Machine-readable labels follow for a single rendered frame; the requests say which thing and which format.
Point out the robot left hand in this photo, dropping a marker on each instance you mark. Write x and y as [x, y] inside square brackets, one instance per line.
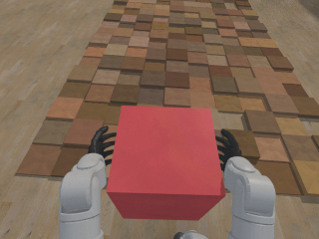
[97, 145]

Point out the robot right hand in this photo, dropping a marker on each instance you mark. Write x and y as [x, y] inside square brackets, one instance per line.
[230, 150]

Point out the robot right shin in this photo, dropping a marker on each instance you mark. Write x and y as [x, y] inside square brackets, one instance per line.
[190, 231]

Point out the robot left forearm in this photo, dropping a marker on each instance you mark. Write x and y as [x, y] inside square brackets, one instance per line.
[80, 199]

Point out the robot right forearm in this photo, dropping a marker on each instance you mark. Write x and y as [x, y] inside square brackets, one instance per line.
[253, 200]

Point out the carton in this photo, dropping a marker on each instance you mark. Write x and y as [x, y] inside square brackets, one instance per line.
[165, 164]

